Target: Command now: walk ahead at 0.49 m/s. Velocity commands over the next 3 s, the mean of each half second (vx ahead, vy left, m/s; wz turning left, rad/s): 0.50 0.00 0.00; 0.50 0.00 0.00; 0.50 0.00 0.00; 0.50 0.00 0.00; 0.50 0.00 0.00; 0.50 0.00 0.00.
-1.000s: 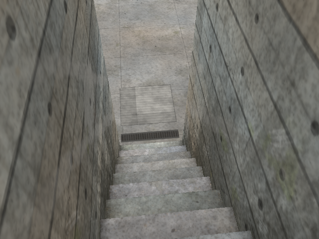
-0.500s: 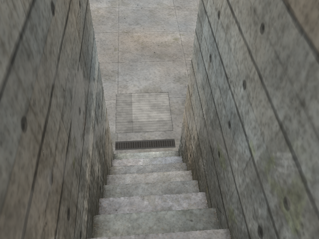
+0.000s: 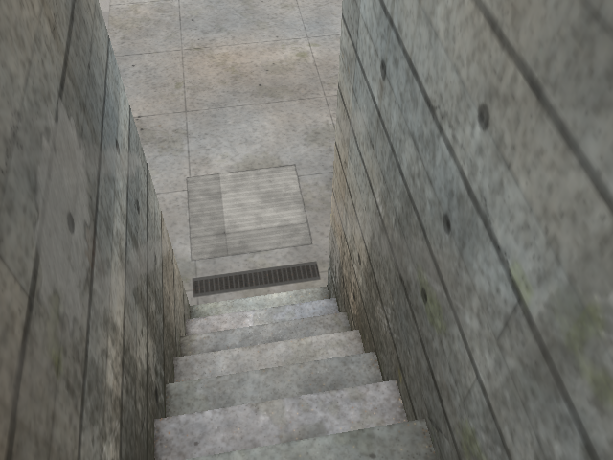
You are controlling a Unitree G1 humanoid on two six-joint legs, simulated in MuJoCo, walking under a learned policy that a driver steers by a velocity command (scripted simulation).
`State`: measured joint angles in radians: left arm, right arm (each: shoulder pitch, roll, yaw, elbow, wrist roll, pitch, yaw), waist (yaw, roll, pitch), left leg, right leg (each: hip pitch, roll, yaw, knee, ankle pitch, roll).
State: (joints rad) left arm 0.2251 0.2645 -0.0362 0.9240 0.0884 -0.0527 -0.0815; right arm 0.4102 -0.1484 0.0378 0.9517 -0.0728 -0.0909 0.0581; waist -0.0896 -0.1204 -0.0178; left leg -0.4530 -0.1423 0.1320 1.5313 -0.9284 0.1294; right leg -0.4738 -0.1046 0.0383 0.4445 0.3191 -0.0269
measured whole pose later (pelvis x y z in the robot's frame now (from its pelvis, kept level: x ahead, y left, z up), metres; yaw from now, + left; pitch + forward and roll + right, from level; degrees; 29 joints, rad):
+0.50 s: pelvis +0.29 +0.00 -0.27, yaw -2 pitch +2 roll -3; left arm 0.47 0.23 0.01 0.99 0.07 -0.09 -0.11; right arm 0.36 -0.31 -0.03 1.00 -0.07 -0.10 0.09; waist 0.00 0.06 -0.07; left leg -0.32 0.01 0.02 0.61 -0.31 0.08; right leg -0.64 0.12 -0.03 2.07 -0.76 -0.13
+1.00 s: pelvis +0.56 -0.04 -0.52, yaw -2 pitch +5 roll -2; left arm 0.54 0.17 0.01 1.05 0.11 -0.09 -0.07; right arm 0.19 -0.23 0.02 0.96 -0.07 -0.08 0.09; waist 0.00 0.04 -0.09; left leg -1.06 0.12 -0.06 1.50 0.07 0.03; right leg -0.41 0.09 -0.11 0.80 -0.47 -0.11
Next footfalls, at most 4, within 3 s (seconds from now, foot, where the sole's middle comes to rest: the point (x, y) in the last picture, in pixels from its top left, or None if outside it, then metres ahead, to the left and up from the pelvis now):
0.44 left None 0.32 0.08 -1.04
0.82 right None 0.57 -0.11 -1.26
1.26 left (269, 431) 0.78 0.08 -1.48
1.60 right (314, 387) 1.02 -0.10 -1.70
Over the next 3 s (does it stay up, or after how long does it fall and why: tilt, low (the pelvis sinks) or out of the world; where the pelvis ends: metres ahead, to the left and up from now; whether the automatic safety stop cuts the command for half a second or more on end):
stays up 1.58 0.01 -1.52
